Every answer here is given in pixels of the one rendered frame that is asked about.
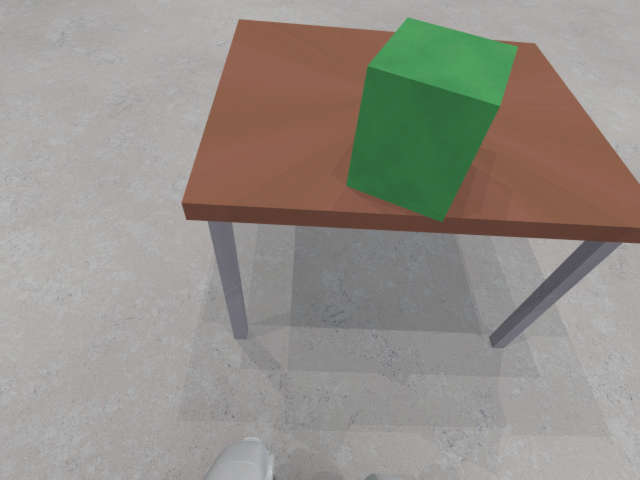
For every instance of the carton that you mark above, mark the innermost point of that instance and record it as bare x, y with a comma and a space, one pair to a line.
429, 98

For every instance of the table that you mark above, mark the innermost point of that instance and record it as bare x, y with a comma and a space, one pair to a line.
277, 146

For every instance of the left robot thigh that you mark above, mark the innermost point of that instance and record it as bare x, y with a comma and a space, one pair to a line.
243, 460

